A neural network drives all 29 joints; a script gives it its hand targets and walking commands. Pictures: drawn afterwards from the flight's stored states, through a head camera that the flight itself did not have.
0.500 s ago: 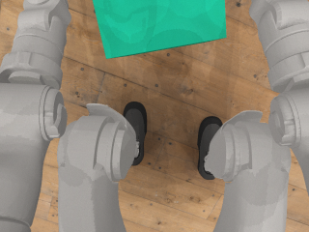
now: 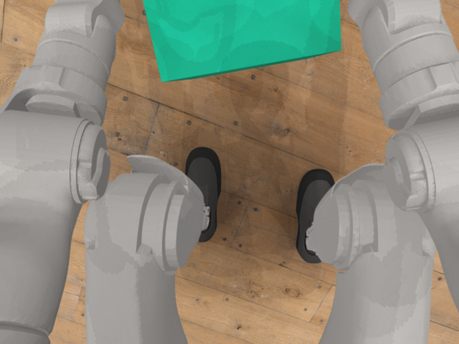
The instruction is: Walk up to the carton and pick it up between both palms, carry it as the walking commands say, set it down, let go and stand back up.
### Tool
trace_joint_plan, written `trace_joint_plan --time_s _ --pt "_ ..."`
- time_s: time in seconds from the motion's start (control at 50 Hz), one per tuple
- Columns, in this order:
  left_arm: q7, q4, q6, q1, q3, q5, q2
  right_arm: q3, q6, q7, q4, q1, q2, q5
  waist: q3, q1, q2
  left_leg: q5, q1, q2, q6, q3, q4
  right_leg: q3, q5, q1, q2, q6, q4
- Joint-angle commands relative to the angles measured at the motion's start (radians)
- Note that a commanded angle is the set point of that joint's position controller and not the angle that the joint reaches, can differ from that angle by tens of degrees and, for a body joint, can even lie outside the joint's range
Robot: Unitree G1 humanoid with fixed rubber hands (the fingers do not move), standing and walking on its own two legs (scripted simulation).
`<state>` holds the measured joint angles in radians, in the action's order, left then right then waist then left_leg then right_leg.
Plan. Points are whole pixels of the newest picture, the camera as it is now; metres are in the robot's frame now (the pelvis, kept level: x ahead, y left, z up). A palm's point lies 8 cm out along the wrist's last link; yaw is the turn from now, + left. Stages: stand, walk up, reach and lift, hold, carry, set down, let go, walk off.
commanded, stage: reach and lift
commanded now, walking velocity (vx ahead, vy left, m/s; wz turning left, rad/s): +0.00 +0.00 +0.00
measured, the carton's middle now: out of the picture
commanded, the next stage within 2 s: none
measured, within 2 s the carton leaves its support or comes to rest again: leaves its support in 0.74 s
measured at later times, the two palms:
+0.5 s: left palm out of the picture +0.54 +0.23 -0.18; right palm out of the picture +0.57 -0.09 -0.18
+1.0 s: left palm out of the picture +0.53 +0.22 -0.14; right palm out of the picture +0.57 -0.08 -0.13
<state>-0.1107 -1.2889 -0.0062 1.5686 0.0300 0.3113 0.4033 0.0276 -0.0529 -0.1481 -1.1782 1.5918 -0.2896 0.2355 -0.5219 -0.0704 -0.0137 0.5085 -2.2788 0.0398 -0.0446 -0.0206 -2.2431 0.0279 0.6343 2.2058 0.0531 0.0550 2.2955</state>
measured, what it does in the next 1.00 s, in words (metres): stands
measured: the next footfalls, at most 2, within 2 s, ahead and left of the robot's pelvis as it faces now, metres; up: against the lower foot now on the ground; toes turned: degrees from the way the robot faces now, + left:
none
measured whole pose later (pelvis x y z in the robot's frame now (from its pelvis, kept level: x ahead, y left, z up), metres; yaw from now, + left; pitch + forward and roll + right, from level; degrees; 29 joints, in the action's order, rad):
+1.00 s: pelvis -0.01 -0.01 +0.01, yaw +0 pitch +28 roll -1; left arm -0.28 -1.05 0.22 1.52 0.12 0.23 0.35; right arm -0.13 -0.22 -0.28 -0.98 1.55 -0.21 0.15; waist -0.53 -0.08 0.04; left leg 0.51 -2.21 0.00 0.00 0.02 -2.23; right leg 0.03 0.62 2.14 0.11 0.06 2.28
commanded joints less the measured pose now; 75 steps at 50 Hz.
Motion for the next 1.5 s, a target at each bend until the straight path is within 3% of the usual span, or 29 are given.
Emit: trace_joint_plan --time_s 0.0,0.02,0.06,0.12,0.14,0.18,0.24,0.28,0.3,0.38,0.52,0.54,0.62,0.7,0.72,0.86,0.94,1.0,1.02,1.08,1.1,1.12,1.16,1.18,1.24,1.32,1.38,1.4,1.48 --pt "0.206 0.175 0.038 0.515 -0.149 -0.019 -0.648 0.099 -0.017 0.195 0.166 0.459 0.657 -0.04 1.152 -0.002 0.08 -0.318 0.696 -0.102 0.05 0.028 0.16 -0.071 -0.269 -0.384 0.065 -0.04 -0.183" --pt "0.228 0.179 0.046 0.507 -0.137 -0.035 -0.692 0.103 -0.02 0.217 0.171 0.465 0.715 -0.042 1.122 -0.026 0.092 -0.292 0.659 -0.108 0.043 0.018 0.167 -0.077 -0.249 -0.376 0.069 -0.039 -0.182" --pt "0.265 0.205 0.067 0.512 -0.136 -0.042 -0.772 0.079 -0.039 0.253 0.157 0.426 0.791 -0.073 1.078 -0.001 0.1 -0.289 0.63 -0.11 0.039 0.012 0.151 -0.077 -0.234 -0.341 0.076 -0.05 -0.182" --pt "0.298 0.227 0.088 0.524 -0.124 -0.06 -0.834 0.073 -0.053 0.285 0.2 0.449 0.854 -0.067 1.075 -0.052 0.079 -0.287 0.616 -0.11 0.032 -0.01 0.143 -0.077 -0.23 -0.343 0.085 -0.051 -0.179" --pt "0.307 0.243 0.093 0.522 -0.128 -0.051 -0.839 0.083 -0.061 0.29 0.205 0.43 0.874 -0.076 1.068 -0.037 0.112 -0.278 0.602 -0.108 0.028 -0.009 0.13 -0.078 -0.226 -0.344 0.083 -0.054 -0.174" --pt "0.319 0.279 0.101 0.513 -0.134 -0.047 -0.872 0.082 -0.066 0.301 0.219 0.421 0.908 -0.061 1.092 -0.054 0.096 -0.303 0.612 -0.108 0.028 -0.014 0.134 -0.082 -0.241 -0.353 0.085 -0.058 -0.169" --pt "0.331 0.282 0.111 0.5 -0.153 -0.021 -0.905 0.077 -0.075 0.301 0.218 0.411 0.908 -0.058 1.085 -0.024 0.095 -0.339 0.62 -0.112 0.025 -0.003 0.125 -0.087 -0.271 -0.353 0.082 -0.061 -0.165" --pt "0.335 0.297 0.114 0.483 -0.149 -0.028 -0.926 0.087 -0.066 0.304 0.262 0.435 0.937 -0.041 1.102 -0.046 0.081 -0.35 0.61 -0.112 0.021 -0.012 0.12 -0.084 -0.278 -0.355 0.09 -0.063 -0.163" --pt "0.333 0.285 0.116 0.475 -0.16 -0.018 -0.926 0.075 -0.074 0.304 0.243 0.426 0.929 -0.047 1.082 -0.031 0.067 -0.34 0.609 -0.109 0.019 -0.008 0.116 -0.078 -0.272 -0.337 0.088 -0.069 -0.156" --pt "0.335 0.318 0.117 0.465 -0.167 -0.006 -0.945 0.098 -0.073 0.303 0.271 0.437 0.952 -0.025 1.132 -0.049 0.072 -0.383 0.639 -0.114 0.018 -0.008 0.11 -0.077 -0.304 -0.371 0.09 -0.068 -0.154" --pt "0.318 0.38 0.116 0.551 -0.207 0.024 -0.966 0.119 -0.072 0.288 0.288 0.464 0.967 -0.011 1.266 -0.031 0.061 -0.402 0.716 -0.11 0.03 -0.01 0.116 -0.096 -0.321 -0.412 0.096 -0.077 -0.143" --pt "0.318 0.384 0.118 0.545 -0.194 0.018 -0.976 0.132 -0.072 0.287 0.31 0.491 0.99 0.002 1.308 -0.065 0.055 -0.427 0.721 -0.112 0.033 -0.02 0.114 -0.091 -0.344 -0.438 0.094 -0.077 -0.15" --pt "0.294 0.507 0.116 0.641 -0.214 0.057 -0.965 0.164 -0.073 0.267 0.408 0.552 1.005 0.034 1.55 -0.058 0.092 -0.477 0.838 -0.118 0.035 -0.025 0.126 -0.116 -0.392 -0.55 0.097 -0.063 -0.15" --pt "0.268 0.616 0.121 0.707 -0.235 0.064 -0.953 0.189 -0.086 0.248 0.473 0.586 1.024 0.054 1.755 -0.084 0.063 -0.55 0.952 -0.118 0.045 -0.036 0.134 -0.115 -0.457 -0.611 0.101 -0.063 -0.154" --pt "0.262 0.616 0.124 0.708 -0.233 0.066 -0.944 0.192 -0.092 0.244 0.488 0.603 1.027 0.056 1.774 -0.074 0.08 -0.549 0.972 -0.12 0.041 -0.04 0.141 -0.124 -0.451 -0.629 0.104 -0.055 -0.163" --pt "0.27 0.563 0.168 0.71 -0.182 0.0 -0.956 0.176 -0.127 0.245 0.484 0.658 1.046 0.019 1.76 -0.117 0.094 -0.404 0.893 -0.118 0.041 -0.077 0.179 -0.121 -0.34 -0.629 0.1 -0.054 -0.208" --pt "0.283 0.604 0.188 0.767 -0.182 -0.025 -0.981 0.15 -0.159 0.25 0.458 0.645 1.09 -0.005 1.824 -0.12 0.067 -0.342 0.889 -0.114 0.047 -0.093 0.207 -0.117 -0.294 -0.636 0.103 -0.062 -0.231" --pt "0.292 0.65 0.21 0.785 -0.187 -0.03 -1.015 0.152 -0.176 0.243 0.517 0.673 1.08 -0.017 1.96 -0.111 0.038 -0.376 0.96 -0.113 0.056 -0.096 0.221 -0.121 -0.321 -0.684 0.099 -0.063 -0.248" --pt "0.297 0.594 0.222 0.758 -0.157 -0.054 -1.008 0.129 -0.181 0.246 0.452 0.636 1.096 -0.04 1.905 -0.115 0.054 -0.336 0.911 -0.111 0.054 -0.101 0.231 -0.124 -0.281 -0.659 0.098 -0.061 -0.261" --pt "0.306 0.607 0.231 0.734 -0.184 -0.063 -1.061 0.119 -0.184 0.251 0.484 0.621 1.097 -0.06 1.948 -0.09 0.017 -0.342 0.924 -0.114 0.062 -0.104 0.238 -0.123 -0.285 -0.643 0.1 -0.062 -0.273" --pt "0.309 0.629 0.23 0.75 -0.195 -0.058 -1.067 0.115 -0.188 0.253 0.47 0.599 1.108 -0.073 1.988 -0.061 0.033 -0.361 0.942 -0.116 0.064 -0.099 0.234 -0.128 -0.304 -0.65 0.102 -0.062 -0.276" --pt "0.307 0.653 0.232 0.752 -0.202 -0.054 -1.087 0.128 -0.19 0.251 0.498 0.608 1.119 -0.06 2.046 -0.075 0.023 -0.387 0.982 -0.114 0.066 -0.091 0.237 -0.127 -0.325 -0.667 0.101 -0.064 -0.272" --pt "0.309 0.598 0.243 0.735 -0.191 -0.078 -1.095 0.088 -0.196 0.258 0.441 0.571 1.113 -0.105 1.962 -0.043 0.01 -0.349 0.966 -0.112 0.066 -0.082 0.25 -0.141 -0.273 -0.585 0.102 -0.066 -0.275" --pt "0.309 0.641 0.245 0.717 -0.224 -0.063 -1.127 0.111 -0.195 0.26 0.506 0.585 1.102 -0.102 2.053 -0.026 0.008 -0.4 1.032 -0.118 0.072 -0.072 0.247 -0.149 -0.315 -0.618 0.104 -0.067 -0.27" --pt "0.301 0.685 0.263 0.707 -0.251 -0.059 -1.153 0.161 -0.201 0.259 0.596 0.611 1.111 -0.074 2.187 -0.042 -0.007 -0.486 1.125 -0.121 0.072 -0.065 0.238 -0.141 -0.364 -0.645 0.106 -0.062 -0.267" --pt "0.285 0.715 0.277 0.714 -0.265 -0.081 -1.167 0.121 -0.217 0.274 0.545 0.558 1.119 -0.09 2.177 -0.009 -0.042 -0.515 1.232 -0.113 0.076 -0.031 0.266 -0.16 -0.298 -0.532 0.104 -0.06 -0.286" --pt "0.271 0.819 0.295 0.731 -0.314 -0.064 -1.204 0.158 -0.235 0.284 0.646 0.597 1.125 -0.069 2.326 -0.003 -0.054 -0.546 1.359 -0.127 0.08 -0.015 0.283 -0.167 -0.317 -0.554 0.108 -0.056 -0.298" --pt "0.271 0.757 0.308 0.699 -0.289 -0.085 -1.208 0.146 -0.238 0.285 0.626 0.591 1.114 -0.085 2.278 -0.005 -0.052 -0.505 1.323 -0.124 0.079 -0.017 0.29 -0.167 -0.281 -0.53 0.107 -0.058 -0.307" --pt "0.258 0.775 0.341 0.681 -0.312 -0.098 -1.244 0.163 -0.258 0.296 0.66 0.625 1.102 -0.077 2.326 -0.004 -0.084 -0.496 1.418 -0.13 0.079 -0.007 0.311 -0.163 -0.244 -0.495 0.107 -0.055 -0.335"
